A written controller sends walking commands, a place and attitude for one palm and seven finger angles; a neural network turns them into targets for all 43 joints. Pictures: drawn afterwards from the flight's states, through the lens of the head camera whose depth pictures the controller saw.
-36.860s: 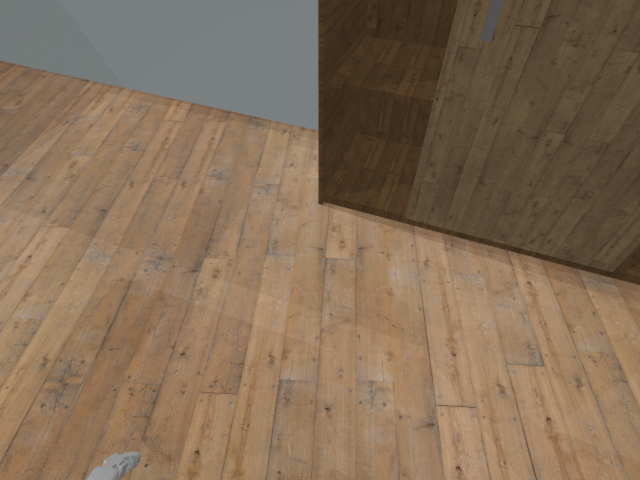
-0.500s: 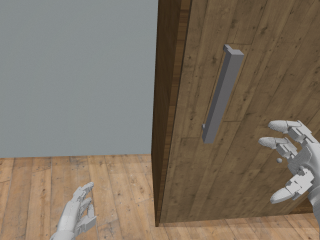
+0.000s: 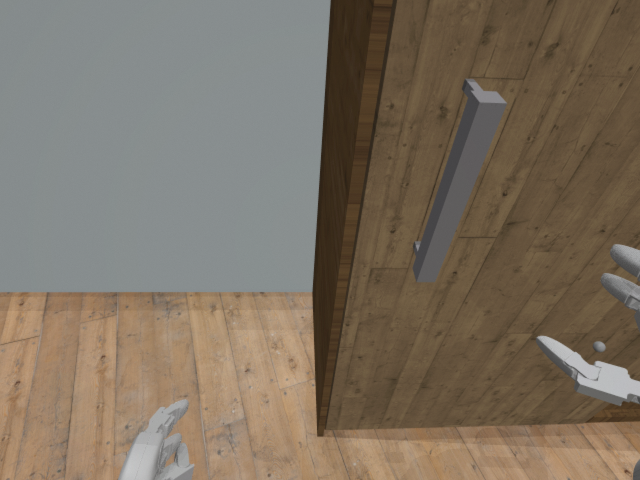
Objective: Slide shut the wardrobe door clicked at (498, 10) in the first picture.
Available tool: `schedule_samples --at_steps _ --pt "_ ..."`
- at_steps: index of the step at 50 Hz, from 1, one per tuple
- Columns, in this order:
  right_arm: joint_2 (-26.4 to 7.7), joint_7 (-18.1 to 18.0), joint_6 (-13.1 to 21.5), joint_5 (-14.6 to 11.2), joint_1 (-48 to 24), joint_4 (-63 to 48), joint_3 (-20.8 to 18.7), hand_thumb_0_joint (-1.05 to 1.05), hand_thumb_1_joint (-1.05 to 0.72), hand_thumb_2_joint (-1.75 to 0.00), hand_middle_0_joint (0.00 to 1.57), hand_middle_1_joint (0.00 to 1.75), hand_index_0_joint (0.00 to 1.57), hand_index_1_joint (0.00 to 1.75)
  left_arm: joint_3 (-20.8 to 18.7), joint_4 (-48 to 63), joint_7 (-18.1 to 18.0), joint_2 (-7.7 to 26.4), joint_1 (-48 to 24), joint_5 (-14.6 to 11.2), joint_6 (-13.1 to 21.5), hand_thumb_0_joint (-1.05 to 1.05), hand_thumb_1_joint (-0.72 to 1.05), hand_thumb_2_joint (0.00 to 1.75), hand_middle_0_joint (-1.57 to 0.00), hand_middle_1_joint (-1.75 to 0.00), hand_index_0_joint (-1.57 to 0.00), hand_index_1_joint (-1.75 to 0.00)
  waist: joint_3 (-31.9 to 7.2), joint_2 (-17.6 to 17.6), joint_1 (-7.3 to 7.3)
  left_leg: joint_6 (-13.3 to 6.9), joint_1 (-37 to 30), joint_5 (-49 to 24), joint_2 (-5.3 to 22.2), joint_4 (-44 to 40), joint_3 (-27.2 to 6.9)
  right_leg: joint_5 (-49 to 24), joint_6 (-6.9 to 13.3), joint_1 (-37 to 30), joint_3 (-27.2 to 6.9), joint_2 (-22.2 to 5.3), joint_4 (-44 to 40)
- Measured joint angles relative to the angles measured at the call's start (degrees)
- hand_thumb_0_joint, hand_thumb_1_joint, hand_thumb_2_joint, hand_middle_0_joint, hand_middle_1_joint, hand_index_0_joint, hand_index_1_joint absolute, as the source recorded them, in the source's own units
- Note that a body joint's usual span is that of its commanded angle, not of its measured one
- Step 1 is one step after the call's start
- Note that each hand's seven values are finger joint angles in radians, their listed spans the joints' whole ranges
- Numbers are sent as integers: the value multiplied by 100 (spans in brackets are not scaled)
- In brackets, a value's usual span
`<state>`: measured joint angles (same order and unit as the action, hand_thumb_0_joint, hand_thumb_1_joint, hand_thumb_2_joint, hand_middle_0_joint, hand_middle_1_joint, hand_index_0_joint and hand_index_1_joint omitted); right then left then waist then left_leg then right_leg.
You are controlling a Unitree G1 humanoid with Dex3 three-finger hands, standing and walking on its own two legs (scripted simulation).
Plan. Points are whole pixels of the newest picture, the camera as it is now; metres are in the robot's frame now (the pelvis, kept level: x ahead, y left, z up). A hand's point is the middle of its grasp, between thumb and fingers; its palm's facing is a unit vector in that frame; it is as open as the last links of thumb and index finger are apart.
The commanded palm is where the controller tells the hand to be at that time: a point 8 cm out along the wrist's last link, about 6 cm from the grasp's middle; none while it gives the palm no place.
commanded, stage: draw the hand back to the body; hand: right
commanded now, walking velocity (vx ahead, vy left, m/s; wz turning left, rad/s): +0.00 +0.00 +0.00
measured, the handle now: (444, 192) +0.42 -0.16 +0.18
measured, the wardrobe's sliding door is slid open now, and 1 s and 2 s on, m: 0.00 0.00 0.00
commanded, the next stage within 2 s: step back with the hand held close in 0.64 s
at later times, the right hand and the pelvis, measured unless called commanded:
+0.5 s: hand (613, 361) +0.19 -0.26 +0.17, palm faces +0.47 +0.81 -0.36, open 7.6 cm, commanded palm +0.14 -0.29 +0.18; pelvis +0.01 +0.01 +0.00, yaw +0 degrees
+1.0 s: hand (597, 342) +0.22 -0.26 +0.16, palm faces +0.37 +0.82 -0.44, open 7.4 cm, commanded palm +0.15 -0.30 +0.18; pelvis -0.01 -0.01 +0.00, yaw +4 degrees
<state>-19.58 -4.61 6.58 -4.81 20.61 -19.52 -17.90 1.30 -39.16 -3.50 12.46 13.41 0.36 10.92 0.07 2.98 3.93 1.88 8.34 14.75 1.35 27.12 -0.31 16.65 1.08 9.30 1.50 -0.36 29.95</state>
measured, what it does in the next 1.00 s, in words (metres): stands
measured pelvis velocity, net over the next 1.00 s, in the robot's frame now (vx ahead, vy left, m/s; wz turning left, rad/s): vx -0.01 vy -0.01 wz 0.07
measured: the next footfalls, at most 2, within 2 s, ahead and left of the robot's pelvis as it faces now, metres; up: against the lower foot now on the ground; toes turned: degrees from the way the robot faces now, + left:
left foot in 1.98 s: -0.22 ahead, +0.09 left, +0.00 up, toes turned +5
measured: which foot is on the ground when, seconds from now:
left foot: down 0.00-1.00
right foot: down 0.00-1.00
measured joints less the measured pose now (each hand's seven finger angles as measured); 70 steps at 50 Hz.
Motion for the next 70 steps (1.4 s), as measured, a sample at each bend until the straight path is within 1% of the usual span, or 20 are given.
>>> schedule_samples --at_steps 4,8,12,17,23,28,38,40,41,44,46,52,54,56,60,63,65,66,70 --pt "-65 -1 122 18 227 -152 -62 0 -26 -59 23 67 23 68 -63 31 4 33 -6 -5 -16 1 90 90 -20 -30 -21 -30 -42 34 -22 4 -69 8 -4 -41 -33 11 0 -91 35 -5 -57" --pt "-104 19 185 7 329 -114 -166 0 -40 -66 23 59 23 59 -102 90 -2 35 -89 -30 -89 1 90 90 -20 -30 -21 -30 -20 27 -9 -7 -97 6 -19 -63 -43 5 -12 -131 45 -20 -94" --pt "-63 12 146 5 445 -73 -212 1 -54 -73 22 50 22 51 -127 155 -7 35 -160 -28 -132 1 90 90 -20 -30 -21 -30 16 12 30 -24 -108 -14 -42 -100 -38 -9 -28 -139 41 -43 -122" --pt "6 -11 76 27 649 -215 -132 1 -71 -81 21 40 22 41 -142 183 -20 44 -170 0 -115 1 90 90 -20 -30 -21 -30 -3 16 90 -35 -155 -16 -57 -144 -9 -2 -40 -161 13 -57 -134" --pt "-3 -58 62 52 487 -273 -112 2 -83 -87 21 33 21 34 -109 158 -61 16 -207 10 -93 1 90 90 -20 -30 -21 -30 22 21 136 -50 -230 -1 -58 -157 46 1 -55 -209 -41 -58 -132" --pt "-26 -60 62 28 394 -200 -187 2 -87 -89 21 31 21 32 -71 178 -46 -47 -238 13 -122 1 90 90 -20 -30 -21 -30 44 16 105 -63 -236 -9 -65 -166 34 -22 -68 -240 -29 -65 -179" --pt "-24 -17 0 36 538 -263 -110 2 -89 -90 21 30 21 31 -90 156 -28 -34 -130 29 -157 1 90 90 -20 -30 -21 -30 62 17 71 -70 -267 -38 -87 -221 10 -33 -77 -276 -3 -87 -220" --pt "-62 -11 44 52 476 -235 -164 2 -89 -90 21 30 21 31 -86 163 -43 -6 -109 14 -179 1 90 90 -20 -30 -21 -30 55 30 90 -68 -254 -54 -100 -246 7 -30 -73 -248 0 -101 -208" --pt "-95 -19 146 67 419 -193 -258 2 -89 -90 21 30 21 31 -67 168 -42 13 -123 13 -205 1 90 90 -20 -30 -21 -30 34 36 90 -64 -203 -85 -122 -277 -4 -29 -67 -180 10 -122 -186" --pt "-182 -80 421 133 282 -96 -560 2 -89 -90 21 30 21 31 -61 176 -19 35 -256 44 -327 1 90 90 -20 -30 -21 -30 44 3 30 -46 10 -229 -167 -367 -85 -69 -49 47 88 -169 -164" --pt "-200 -108 514 165 247 -74 -622 2 -89 -90 21 30 21 31 -98 248 -10 55 -325 55 -406 1 90 90 -20 -30 -21 -30 98 -42 -13 -13 163 -322 -153 -399 -182 -133 -23 154 186 -157 -214" --pt "-206 -85 502 237 602 -277 -363 2 -89 -90 21 30 21 31 -224 553 -27 73 -374 35 -611 1 90 90 -20 -30 -21 -30 215 -218 -250 143 550 -438 -10 -278 -447 -293 125 362 451 -6 -319" --pt "-306 -75 503 265 763 -456 -352 2 -89 -90 21 30 21 31 -239 626 -43 27 -341 35 -673 1 90 90 -20 -30 -21 -30 235 -317 -324 172 646 -425 29 -169 -478 -304 163 424 481 36 -272" --pt "-436 -81 542 276 895 -660 -431 2 -89 -90 21 30 21 31 -241 685 -51 -30 -285 31 -715 1 90 90 -20 -30 -21 -30 248 -413 -361 167 741 -413 54 -20 -466 -305 190 487 487 60 -194" --pt "-622 -136 690 275 999 -932 -722 2 -88 -90 22 30 22 31 -219 744 -47 -98 -160 30 -704 1 90 90 -20 -30 -21 -30 249 -492 -331 84 928 -429 74 311 -360 -278 225 634 463 62 41" --pt "-595 -188 809 281 917 -906 -883 2 -88 -90 21 30 22 31 -191 739 -35 -86 -86 10 -635 1 90 90 -20 -30 -21 -30 206 -457 -266 84 1017 -333 93 437 -347 -218 248 821 437 73 315" --pt "-464 -220 870 290 801 -791 -897 2 -89 -90 21 30 21 31 -177 692 -34 -53 -79 -7 -590 1 90 90 -20 -30 -21 -30 179 -380 -218 208 1097 -301 86 487 -347 -179 262 977 414 60 506" --pt "-374 -236 888 294 742 -723 -871 2 -89 -90 21 30 21 31 -175 657 -31 -34 -83 -12 -570 1 90 90 -20 -30 -21 -30 172 -335 -202 238 1138 -341 79 500 -335 -175 268 1045 399 51 568" --pt "-80 -282 899 348 562 -558 -676 2 -89 -90 21 30 21 31 -155 550 -41 -7 -86 -7 -492 1 90 90 -20 -30 -21 -30 196 -275 -182 192 1278 -435 76 480 -313 -158 304 1258 362 62 670"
